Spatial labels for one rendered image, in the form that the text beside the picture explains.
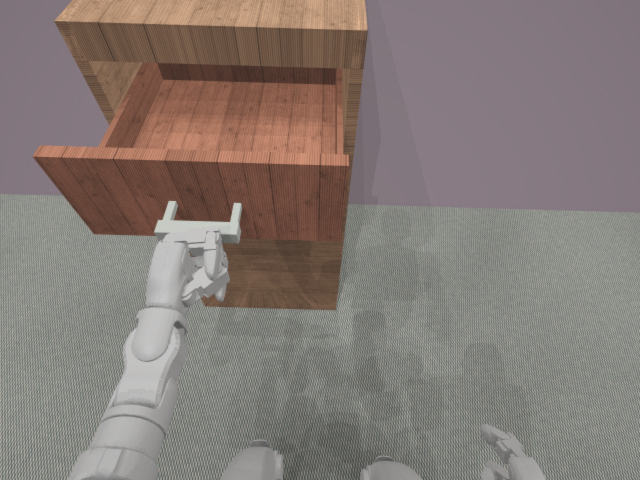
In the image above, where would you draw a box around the left robot forearm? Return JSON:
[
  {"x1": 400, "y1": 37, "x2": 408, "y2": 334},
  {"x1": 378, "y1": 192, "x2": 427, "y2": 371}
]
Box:
[{"x1": 68, "y1": 306, "x2": 189, "y2": 480}]

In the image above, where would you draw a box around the robot left hand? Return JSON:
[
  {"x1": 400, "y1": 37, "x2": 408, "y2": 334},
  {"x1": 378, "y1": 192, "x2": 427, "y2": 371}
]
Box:
[{"x1": 146, "y1": 226, "x2": 230, "y2": 317}]

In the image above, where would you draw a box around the robot left shin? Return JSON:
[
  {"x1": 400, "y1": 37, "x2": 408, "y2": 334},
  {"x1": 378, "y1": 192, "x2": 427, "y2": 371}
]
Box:
[{"x1": 249, "y1": 440, "x2": 270, "y2": 448}]

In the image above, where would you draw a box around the cabinet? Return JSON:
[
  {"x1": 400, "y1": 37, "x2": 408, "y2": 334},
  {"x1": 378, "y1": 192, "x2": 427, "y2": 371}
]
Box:
[{"x1": 54, "y1": 0, "x2": 368, "y2": 310}]

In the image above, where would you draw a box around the left robot thigh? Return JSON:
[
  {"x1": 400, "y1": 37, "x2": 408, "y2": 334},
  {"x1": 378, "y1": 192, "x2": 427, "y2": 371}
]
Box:
[{"x1": 220, "y1": 447, "x2": 283, "y2": 480}]

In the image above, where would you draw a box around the handle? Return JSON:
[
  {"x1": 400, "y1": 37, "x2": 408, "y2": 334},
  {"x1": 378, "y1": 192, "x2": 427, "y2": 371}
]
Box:
[{"x1": 154, "y1": 201, "x2": 242, "y2": 244}]

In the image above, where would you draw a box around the drawer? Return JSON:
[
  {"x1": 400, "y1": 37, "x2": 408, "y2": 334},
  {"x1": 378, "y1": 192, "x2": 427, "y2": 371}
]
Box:
[{"x1": 32, "y1": 63, "x2": 349, "y2": 241}]

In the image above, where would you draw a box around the robot right hand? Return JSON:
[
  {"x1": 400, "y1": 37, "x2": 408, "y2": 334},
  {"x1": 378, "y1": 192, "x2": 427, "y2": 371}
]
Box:
[{"x1": 480, "y1": 424, "x2": 546, "y2": 480}]

